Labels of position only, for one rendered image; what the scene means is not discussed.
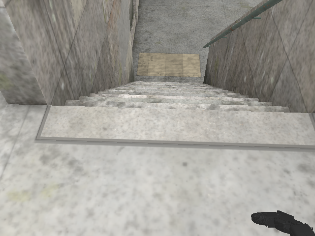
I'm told stairs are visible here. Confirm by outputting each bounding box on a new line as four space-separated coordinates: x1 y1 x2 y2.
65 81 290 113

